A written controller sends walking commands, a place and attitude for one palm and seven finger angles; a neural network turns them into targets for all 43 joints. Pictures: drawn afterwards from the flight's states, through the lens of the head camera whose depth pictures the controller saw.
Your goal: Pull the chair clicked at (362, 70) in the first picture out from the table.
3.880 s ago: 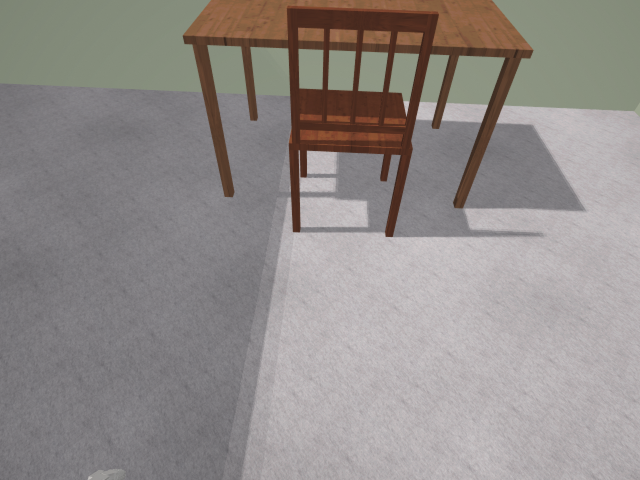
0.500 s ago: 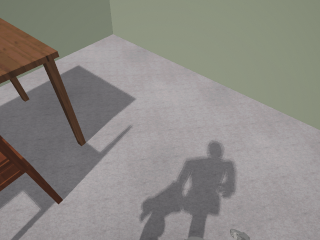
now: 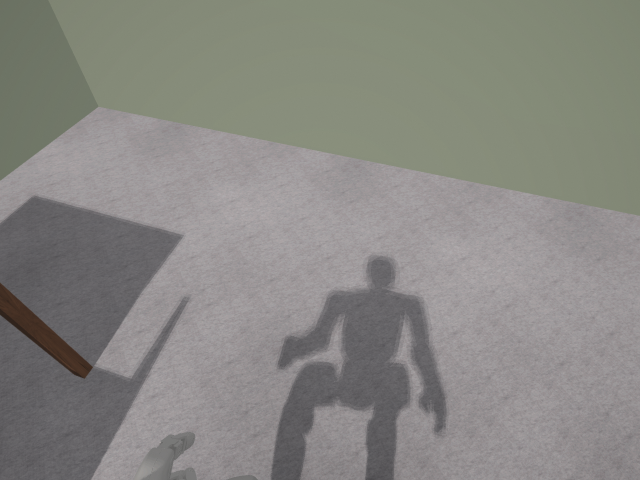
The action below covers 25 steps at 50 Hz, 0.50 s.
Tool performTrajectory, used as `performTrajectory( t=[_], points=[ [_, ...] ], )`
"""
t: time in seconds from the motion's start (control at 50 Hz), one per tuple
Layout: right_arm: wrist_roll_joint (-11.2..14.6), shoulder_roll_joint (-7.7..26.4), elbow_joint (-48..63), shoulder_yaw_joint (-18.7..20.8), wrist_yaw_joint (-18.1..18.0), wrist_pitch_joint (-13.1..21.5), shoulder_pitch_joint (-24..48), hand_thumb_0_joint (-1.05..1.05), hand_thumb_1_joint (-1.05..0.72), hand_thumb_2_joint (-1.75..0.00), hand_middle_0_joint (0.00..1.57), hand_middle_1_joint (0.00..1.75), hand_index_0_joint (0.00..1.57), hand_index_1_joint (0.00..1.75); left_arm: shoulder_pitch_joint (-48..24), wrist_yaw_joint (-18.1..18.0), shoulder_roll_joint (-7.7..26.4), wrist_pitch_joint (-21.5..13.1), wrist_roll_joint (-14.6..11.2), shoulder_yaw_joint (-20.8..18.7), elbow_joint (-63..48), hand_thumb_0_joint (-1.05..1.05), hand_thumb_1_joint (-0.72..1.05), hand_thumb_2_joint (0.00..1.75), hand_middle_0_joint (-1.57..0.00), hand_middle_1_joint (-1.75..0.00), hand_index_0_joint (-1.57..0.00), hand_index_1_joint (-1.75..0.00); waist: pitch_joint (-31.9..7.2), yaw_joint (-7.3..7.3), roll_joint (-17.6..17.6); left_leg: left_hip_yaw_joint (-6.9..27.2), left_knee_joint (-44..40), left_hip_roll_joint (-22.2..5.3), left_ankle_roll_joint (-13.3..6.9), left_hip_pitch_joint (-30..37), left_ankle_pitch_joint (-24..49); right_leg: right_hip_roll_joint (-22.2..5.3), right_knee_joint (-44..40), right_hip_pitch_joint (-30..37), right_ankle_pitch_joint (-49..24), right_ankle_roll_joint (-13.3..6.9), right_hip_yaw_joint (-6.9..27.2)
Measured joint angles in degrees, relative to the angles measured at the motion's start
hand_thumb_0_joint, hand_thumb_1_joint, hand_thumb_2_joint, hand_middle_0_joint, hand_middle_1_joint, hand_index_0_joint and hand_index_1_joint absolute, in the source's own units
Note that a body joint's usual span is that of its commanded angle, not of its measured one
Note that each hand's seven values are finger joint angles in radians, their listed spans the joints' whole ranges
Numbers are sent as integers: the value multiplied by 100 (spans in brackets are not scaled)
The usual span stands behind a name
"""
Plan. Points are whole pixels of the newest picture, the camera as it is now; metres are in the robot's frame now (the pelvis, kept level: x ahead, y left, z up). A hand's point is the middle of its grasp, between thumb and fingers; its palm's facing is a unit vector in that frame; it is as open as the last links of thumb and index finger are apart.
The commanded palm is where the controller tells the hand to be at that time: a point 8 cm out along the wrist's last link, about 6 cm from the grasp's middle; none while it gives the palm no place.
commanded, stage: turn to face it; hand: left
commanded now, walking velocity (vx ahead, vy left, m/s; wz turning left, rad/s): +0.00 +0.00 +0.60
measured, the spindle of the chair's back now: out of the picture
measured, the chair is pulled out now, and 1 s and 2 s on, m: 0.00 0.00 0.00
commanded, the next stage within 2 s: take the last steps up to it in 2.00 s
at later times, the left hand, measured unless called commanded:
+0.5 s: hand out of the picture +0.03 +0.21 -0.16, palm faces +0.29 -0.91 -0.30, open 7.4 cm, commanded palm none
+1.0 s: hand out of the picture -0.11 +0.19 -0.18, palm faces +0.60 -0.76 -0.26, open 7.4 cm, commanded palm none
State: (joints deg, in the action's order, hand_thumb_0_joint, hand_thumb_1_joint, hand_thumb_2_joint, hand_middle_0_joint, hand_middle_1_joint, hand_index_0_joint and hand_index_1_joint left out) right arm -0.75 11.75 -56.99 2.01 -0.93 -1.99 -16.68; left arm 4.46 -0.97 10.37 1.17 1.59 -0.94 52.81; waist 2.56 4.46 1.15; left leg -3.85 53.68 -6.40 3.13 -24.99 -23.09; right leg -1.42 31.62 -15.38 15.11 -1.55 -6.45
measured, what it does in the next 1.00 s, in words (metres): steps on the spot, turning left: left foot, then right foot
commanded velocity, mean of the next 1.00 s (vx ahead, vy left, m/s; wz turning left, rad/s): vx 0.00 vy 0.00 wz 0.60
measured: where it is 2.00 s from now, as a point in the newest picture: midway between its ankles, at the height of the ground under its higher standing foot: outside the picture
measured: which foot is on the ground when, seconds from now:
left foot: up 0.00-0.06, down 0.08-0.50, up 0.52-0.88, down 0.90-1.00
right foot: down 0.00-0.10, up 0.12-0.48, down 0.50-0.90, up 0.92-1.00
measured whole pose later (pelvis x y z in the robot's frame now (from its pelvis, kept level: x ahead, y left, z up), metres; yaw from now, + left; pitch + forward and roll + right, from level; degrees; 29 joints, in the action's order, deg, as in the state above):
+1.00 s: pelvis -0.01 -0.01 +0.00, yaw +35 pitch +0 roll +0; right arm -0.9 13.1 -49.8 2.9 1.2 -1.3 -5.5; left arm 13.4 -0.9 15.9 4.3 1.2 -3.8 53.1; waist 5.1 -1.4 -3.2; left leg -3.5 35.5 -0.9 -1.5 -16.6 -18.8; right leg -7.9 60.7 -24.5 30.6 5.0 -5.7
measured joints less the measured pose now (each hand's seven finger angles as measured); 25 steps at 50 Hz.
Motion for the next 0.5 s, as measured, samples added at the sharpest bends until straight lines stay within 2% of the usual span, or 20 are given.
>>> performTrajectory(
  t=[0.08, 0.1, 0.12, 0.16, 0.22, 0.26, 0.42, 0.48, 0.5],
  points=[
    [-4, -240, -54, -72, 88, 10, -123, 1, -91, -90, 20, 30, 20, 30, 50, 3, -154, 30, -44, 34, 16, 0, 91, 90, -20, -30, -20, -30, -108, -59, -59, -199, -1371, 95, -68, 530, 660, -81, 242, 129, 273, 135, -297],
    [-17, -297, -65, -72, 107, 16, -143, 1, -91, -90, 20, 30, 20, 30, 84, 5, -168, 56, -62, 16, 5, 0, 91, 90, -20, -30, -21, -30, -146, -69, -93, -181, -1461, 145, -279, 549, 553, -138, 415, 64, 393, 181, -370],
    [-42, -371, -70, -76, 123, 5, -130, 1, -91, -90, 20, 30, 20, 30, 128, 0, -156, 93, -78, -23, -2, 0, 91, 90, -20, -30, -21, -30, -162, -99, -177, -168, -1393, 214, -414, 486, 463, -190, 635, -40, 655, 244, -340],
    [-100, -448, -56, -71, 92, 11, -85, 1, -92, -90, 20, 30, 20, 30, 237, -9, -118, 164, -65, -97, 18, 0, 91, 90, -20, -30, -20, -30, -156, -133, -256, -142, -1435, 315, -536, 419, 460, -171, 1490, -403, 1221, 312, -81],
    [-86, -454, -13, -34, 65, 73, -35, 2, -93, -90, 21, 30, 20, 30, 384, 8, -23, 195, -49, -210, 121, 0, 91, 90, -20, -30, -20, -30, -77, -188, -293, -79, -1895, 461, -560, 508, 762, -137, 2600, -857, 1166, 384, 267],
    [-72, -411, 33, -3, 52, 95, 8, 2, -93, -90, 21, 30, 21, 30, 483, 3, 48, 204, -58, -269, 179, 0, 91, 90, -20, -30, -20, -30, -24, -228, -272, -17, -2204, 527, -572, 583, 947, -147, 2740, -959, 1092, 440, 375],
    [-65, -25, 180, 190, 74, 18, 263, 1, -91, -90, 21, 30, 21, 30, 618, -42, 267, 237, -110, -360, 191, 1, 91, 90, -20, -30, -20, -30, 99, -237, -34, 477, -2528, 662, -446, 527, 1280, -65, 1493, -588, 1126, 506, 565],
    [-49, 153, 228, 272, 103, -68, 354, 1, -91, -90, 21, 30, 21, 30, 613, -42, 280, 163, -125, -328, 81, 1, 91, 90, -20, -30, -20, -30, 78, -257, 58, 710, -2358, 745, -332, 389, 1279, -1, 509, -163, 670, 471, 519],
    [-31, 206, 266, 301, 117, -100, 359, 1, -91, -90, 21, 30, 20, 30, 648, -42, 292, 116, -111, -311, 16, 1, 91, 90, -20, -30, -20, -30, 33, -286, 52, 767, -2209, 802, -283, 292, 1235, -27, 26, 30, 503, 399, 498]
  ],
)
